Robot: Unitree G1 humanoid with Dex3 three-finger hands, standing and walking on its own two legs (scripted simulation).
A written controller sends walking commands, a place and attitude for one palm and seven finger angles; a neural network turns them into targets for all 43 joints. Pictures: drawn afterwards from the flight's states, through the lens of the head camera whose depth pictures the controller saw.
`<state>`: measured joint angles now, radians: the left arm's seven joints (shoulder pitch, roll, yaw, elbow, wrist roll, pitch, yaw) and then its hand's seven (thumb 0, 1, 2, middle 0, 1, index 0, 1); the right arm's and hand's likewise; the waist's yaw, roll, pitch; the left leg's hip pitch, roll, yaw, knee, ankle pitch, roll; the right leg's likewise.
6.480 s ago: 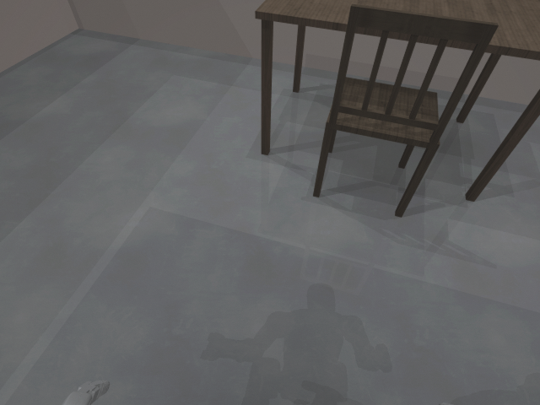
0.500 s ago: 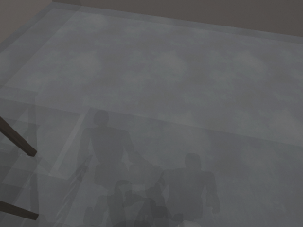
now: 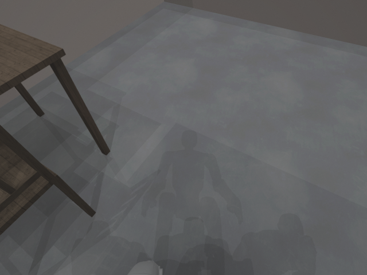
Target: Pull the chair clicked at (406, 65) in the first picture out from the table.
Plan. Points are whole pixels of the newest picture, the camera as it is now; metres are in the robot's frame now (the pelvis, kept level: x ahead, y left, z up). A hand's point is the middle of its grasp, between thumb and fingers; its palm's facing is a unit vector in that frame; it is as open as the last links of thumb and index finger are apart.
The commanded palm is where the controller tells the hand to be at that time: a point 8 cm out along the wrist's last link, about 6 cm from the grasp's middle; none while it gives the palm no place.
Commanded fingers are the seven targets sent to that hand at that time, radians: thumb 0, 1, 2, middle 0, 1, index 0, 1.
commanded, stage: turn to face it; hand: left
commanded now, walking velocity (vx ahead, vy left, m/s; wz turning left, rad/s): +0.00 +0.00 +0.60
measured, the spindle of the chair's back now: out of the picture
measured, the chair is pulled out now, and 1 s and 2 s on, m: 0.00 0.00 0.00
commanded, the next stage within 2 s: take the last steps up to it in 1.72 s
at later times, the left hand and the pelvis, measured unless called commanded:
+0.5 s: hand out of the picture +0.06 +0.27 -0.16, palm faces +0.30 -0.92 -0.25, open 7.4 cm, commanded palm none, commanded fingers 0.00 0.90 0.90 -0.20 -0.30 -0.20 -0.30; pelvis -0.01 +0.04 +0.00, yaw +17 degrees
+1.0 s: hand out of the picture -0.10 +0.21 -0.16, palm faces +0.58 -0.77 -0.27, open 7.4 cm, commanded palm none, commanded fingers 0.00 0.90 0.90 -0.20 -0.30 -0.20 -0.30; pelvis -0.02 +0.02 -0.01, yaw +36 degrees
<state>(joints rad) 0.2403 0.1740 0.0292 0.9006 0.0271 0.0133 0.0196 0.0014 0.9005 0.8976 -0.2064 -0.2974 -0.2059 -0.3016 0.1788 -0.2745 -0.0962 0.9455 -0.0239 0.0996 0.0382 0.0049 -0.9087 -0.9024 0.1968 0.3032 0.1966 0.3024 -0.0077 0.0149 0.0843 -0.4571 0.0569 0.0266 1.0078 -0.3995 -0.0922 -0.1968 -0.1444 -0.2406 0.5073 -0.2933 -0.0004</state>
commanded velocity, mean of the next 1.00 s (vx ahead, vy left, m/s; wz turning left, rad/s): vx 0.00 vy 0.00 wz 0.60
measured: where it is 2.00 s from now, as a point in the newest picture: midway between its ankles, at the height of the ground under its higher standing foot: outside the picture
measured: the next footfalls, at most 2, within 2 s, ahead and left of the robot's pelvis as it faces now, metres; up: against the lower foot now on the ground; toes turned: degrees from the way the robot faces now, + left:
left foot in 0.14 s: +0.02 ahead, +0.15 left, +0.00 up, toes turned +12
right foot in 0.62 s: +0.08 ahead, -0.09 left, +0.00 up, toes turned +20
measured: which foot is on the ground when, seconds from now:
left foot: up 0.00-0.12, down 0.14-0.62, up 0.64-1.00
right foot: down 0.00-0.14, up 0.16-0.60, down 0.62-1.00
